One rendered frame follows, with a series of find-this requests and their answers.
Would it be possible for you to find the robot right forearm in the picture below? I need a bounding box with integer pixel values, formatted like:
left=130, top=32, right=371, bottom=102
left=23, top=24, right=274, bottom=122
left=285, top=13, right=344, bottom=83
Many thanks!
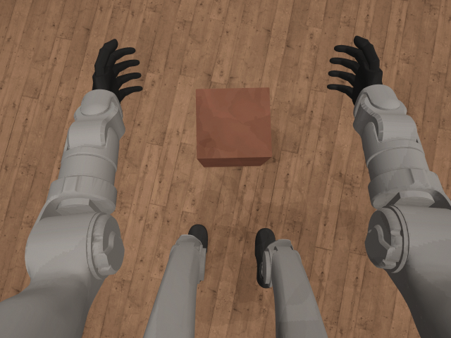
left=353, top=84, right=451, bottom=210

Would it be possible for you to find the left robot upper arm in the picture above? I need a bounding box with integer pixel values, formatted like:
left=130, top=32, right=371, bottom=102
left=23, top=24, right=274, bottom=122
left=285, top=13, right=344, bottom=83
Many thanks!
left=0, top=212, right=125, bottom=338

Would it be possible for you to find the robot right hand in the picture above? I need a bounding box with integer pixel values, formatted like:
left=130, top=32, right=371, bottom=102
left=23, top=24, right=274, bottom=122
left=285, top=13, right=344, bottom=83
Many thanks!
left=327, top=36, right=383, bottom=105

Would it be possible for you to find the right robot shin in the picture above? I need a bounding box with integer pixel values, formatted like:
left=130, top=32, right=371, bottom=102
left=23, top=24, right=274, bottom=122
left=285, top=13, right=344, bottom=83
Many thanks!
left=261, top=239, right=302, bottom=276

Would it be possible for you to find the right robot foot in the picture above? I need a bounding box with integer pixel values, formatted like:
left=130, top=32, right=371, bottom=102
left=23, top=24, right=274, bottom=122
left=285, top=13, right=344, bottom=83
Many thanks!
left=255, top=228, right=276, bottom=289

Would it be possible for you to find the robot left forearm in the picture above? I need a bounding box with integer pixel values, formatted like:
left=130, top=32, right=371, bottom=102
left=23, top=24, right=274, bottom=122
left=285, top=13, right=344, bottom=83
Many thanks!
left=25, top=89, right=125, bottom=276

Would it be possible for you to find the robot left hand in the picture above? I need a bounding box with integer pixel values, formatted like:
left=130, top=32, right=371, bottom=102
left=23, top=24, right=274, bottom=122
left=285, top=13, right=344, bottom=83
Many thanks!
left=92, top=39, right=143, bottom=104

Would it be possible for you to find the carton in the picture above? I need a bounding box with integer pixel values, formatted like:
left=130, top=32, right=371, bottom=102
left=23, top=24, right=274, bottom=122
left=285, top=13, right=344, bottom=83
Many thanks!
left=196, top=87, right=272, bottom=167

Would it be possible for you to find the right robot upper arm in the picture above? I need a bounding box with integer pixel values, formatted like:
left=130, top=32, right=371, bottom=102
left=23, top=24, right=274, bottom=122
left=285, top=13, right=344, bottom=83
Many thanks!
left=364, top=205, right=451, bottom=338

